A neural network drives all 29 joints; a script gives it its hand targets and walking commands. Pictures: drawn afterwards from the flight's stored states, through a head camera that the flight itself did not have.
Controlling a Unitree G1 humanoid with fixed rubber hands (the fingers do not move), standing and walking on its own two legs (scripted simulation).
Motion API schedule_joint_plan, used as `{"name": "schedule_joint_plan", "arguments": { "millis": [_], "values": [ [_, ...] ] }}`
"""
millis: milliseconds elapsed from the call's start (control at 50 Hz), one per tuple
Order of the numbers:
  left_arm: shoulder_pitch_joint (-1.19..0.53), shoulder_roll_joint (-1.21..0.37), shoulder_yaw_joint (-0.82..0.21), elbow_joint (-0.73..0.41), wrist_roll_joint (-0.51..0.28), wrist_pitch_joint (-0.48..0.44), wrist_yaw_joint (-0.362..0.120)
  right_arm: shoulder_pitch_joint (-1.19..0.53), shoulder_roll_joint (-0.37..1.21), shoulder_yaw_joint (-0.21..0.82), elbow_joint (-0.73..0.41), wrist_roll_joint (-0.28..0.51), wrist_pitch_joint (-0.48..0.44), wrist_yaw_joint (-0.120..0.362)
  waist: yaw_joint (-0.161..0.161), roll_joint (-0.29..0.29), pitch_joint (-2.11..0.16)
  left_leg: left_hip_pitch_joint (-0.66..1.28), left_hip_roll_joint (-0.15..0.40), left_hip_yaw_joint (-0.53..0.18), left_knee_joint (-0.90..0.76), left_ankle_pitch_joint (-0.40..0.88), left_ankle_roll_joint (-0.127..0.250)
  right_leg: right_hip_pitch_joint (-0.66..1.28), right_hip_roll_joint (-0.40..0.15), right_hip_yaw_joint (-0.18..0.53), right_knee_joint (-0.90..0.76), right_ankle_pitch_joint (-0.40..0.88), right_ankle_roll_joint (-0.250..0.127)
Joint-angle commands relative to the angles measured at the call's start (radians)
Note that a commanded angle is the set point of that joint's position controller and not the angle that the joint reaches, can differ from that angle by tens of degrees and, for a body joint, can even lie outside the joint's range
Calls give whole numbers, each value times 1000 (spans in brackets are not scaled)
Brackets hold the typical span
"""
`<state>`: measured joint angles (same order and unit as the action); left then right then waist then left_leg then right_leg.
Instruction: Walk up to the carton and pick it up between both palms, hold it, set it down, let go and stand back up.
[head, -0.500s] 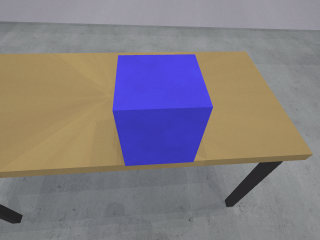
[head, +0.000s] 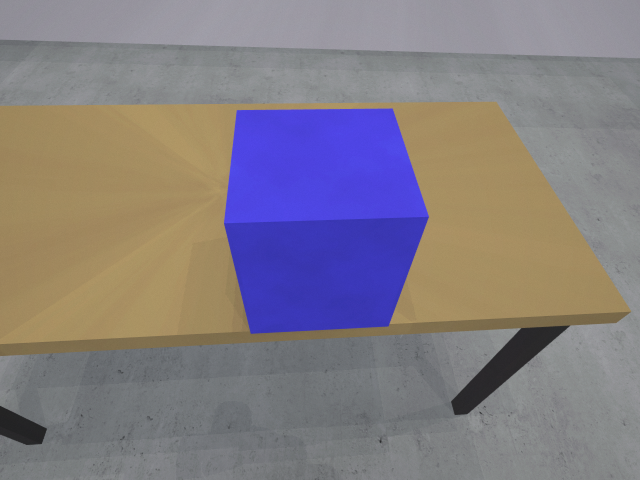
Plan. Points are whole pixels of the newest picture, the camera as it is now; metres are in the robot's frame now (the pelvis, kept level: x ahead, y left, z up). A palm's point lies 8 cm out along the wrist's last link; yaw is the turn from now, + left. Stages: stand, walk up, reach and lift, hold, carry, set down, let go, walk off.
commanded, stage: stand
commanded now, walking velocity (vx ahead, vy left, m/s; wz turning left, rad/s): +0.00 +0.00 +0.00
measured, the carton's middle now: (318, 226) +0.44 +0.01 +0.05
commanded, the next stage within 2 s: none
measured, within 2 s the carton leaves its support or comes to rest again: neither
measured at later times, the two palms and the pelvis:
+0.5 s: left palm out of the picture -0.03 +0.18 -0.15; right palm out of the picture -0.04 -0.21 -0.15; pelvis +0.00 -0.01 +0.00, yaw +0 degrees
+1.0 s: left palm out of the picture -0.03 +0.18 -0.15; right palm out of the picture -0.05 -0.22 -0.14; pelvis +0.00 -0.02 +0.00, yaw -1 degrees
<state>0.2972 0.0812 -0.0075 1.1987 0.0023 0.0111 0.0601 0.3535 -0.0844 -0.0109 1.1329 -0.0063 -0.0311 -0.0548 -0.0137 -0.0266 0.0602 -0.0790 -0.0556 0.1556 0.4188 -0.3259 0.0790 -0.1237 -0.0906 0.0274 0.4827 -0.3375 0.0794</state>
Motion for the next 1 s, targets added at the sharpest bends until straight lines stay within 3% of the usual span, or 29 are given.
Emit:
{"name": "schedule_joint_plan", "arguments": {
  "millis": [0,20,40,60,100,120,140,160,200,240,320,340,360,400,420,440,500,520,560,580,600,640,680,700,740,760,860,960,980],
  "values": [
    [130,57,9,1,6,-6,1,135,-86,-14,15,1,-3,-1,7,30,43,27,174,-115,-52,578,-20,-79,-19,-24,-66,303,-47],
    [132,53,8,6,7,-5,-2,124,-82,-9,14,-6,2,-3,9,33,69,37,178,-115,-61,547,-19,-112,-16,-32,-52,300,-48],
    [112,78,16,-5,12,-2,-6,116,-113,-19,0,-3,-1,-6,-1,-42,81,44,192,-120,-60,573,-24,-128,-11,-45,-44,316,-38],
    [118,62,10,-7,6,-2,-5,138,-94,-14,10,-3,1,-3,4,24,68,48,195,-110,-51,601,-33,-116,-13,-42,-43,304,-37],
    [106,75,14,-16,6,-2,0,130,-104,-12,10,-1,1,-1,-7,28,66,23,203,-136,-74,594,-43,-101,-18,-26,-48,284,-46],
    [105,42,3,-5,11,-1,0,129,-104,-12,13,-5,3,1,-9,-17,104,-11,177,-130,-68,465,-23,-89,-25,5,-75,318,-61],
    [107,27,-2,-12,9,-4,-5,134,-105,-16,7,-3,5,0,-8,-29,79,19,184,-128,-72,481,-21,-108,-30,-8,-69,358,-65],
    [121,50,1,-12,14,-5,-2,128,-101,-13,11,-5,7,0,11,-28,56,3,177,-112,-52,464,-16,-62,-24,-17,-69,358,-53],
    [114,62,13,-8,3,-15,-4,127,-92,-15,17,1,1,5,-5,-19,35,-5,168,-121,-61,400,-15,-41,-30,2,-73,381,-60],
    [109,87,24,-18,7,-13,-5,125,-67,-4,20,3,1,3,2,40,76,1,169,-118,-70,466,-29,-74,-24,-7,-63,373,-61],
    [120,49,11,-12,5,-16,-9,123,-98,-10,12,0,-6,3,8,-33,26,42,193,-129,-58,548,-20,-64,-18,-21,-57,347,-64],
    [108,37,7,-15,4,-16,-7,104,-134,-21,11,1,-3,-3,8,16,32,48,191,-120,-54,576,-29,-80,-14,-30,-56,342,-58],
    [118,59,12,-23,6,-15,-5,107,-132,-19,8,2,-3,-3,13,-3,35,37,192,-124,-45,560,-11,-64,-16,-24,-60,386,-61],
    [106,51,10,-24,11,-16,-1,140,-79,-7,25,1,0,-4,3,1,53,38,182,-106,-36,532,-31,-69,-32,-2,-53,455,-81],
    [103,61,11,-28,8,-20,-1,137,-83,-7,30,5,2,0,-4,24,37,11,171,-112,-53,499,-29,-44,-27,-1,-52,434,-78],
    [96,63,11,-23,5,-14,-2,153,-81,-6,39,0,3,-6,-2,61,97,2,181,-119,-65,568,-38,-64,-18,-11,-54,373,-67],
    [119,56,12,-16,3,-12,-8,135,-127,-19,25,5,2,-2,-3,32,50,71,198,-112,-46,650,-44,-110,-10,-30,-43,357,-69],
    [136,52,10,-13,9,-7,-7,124,-93,-9,22,2,2,2,13,40,59,13,193,-115,-50,566,-35,-59,-7,-20,-56,335,-64],
    [106,38,8,-17,9,-2,-8,132,-77,-4,27,-1,5,0,2,41,89,9,198,-120,-67,507,-39,-92,-13,-17,-76,311,-63],
    [99,30,4,-19,6,0,-9,119,-74,-1,16,2,7,1,2,33,138,-49,193,-122,-78,453,-37,-93,-15,-10,-83,309,-59],
    [147,28,0,-5,8,1,-9,96,-82,-3,12,-3,5,2,20,-26,124,-31,193,-132,-71,400,-21,-90,-18,-1,-92,348,-69],
    [129,77,11,-12,14,-9,-8,104,-94,-11,16,0,11,0,13,-44,95,-13,171,-113,-83,330,-26,-74,-24,6,-83,389,-65],
    [78,67,8,-26,11,-26,-15,108,-156,-25,12,1,1,3,-14,-87,17,54,184,-114,-55,430,-22,-65,-21,4,-64,416,-71],
    [100,75,12,-29,9,-26,-8,112,-115,-19,18,3,-2,2,-1,-3,34,51,182,-105,-46,475,-28,-67,-13,0,-65,413,-72],
    [117,63,16,-27,3,-24,-4,96,-106,-19,15,1,-7,6,8,1,-14,76,185,-116,-44,485,-27,-53,-22,14,-57,427,-82],
    [102,99,18,-33,8,-24,-7,106,-85,-10,30,3,-2,-2,11,77,49,44,179,-100,-52,541,-30,-84,-16,-8,-55,404,-75],
    [106,82,18,-25,13,-20,-9,80,-58,-6,19,-5,13,3,7,-49,80,10,186,-106,-61,349,-26,-70,-22,8,-89,414,-74],
    [131,41,5,-22,11,-10,-11,110,-76,-6,38,-3,13,8,7,61,127,-35,181,-117,-91,349,-30,-70,-17,6,-99,308,-67],
    [119,43,0,-20,9,-9,-8,121,-84,-6,32,-1,10,1,4,67,128,-38,190,-123,-94,433,-43,-72,-18,4,-86,314,-67]
  ]
}}
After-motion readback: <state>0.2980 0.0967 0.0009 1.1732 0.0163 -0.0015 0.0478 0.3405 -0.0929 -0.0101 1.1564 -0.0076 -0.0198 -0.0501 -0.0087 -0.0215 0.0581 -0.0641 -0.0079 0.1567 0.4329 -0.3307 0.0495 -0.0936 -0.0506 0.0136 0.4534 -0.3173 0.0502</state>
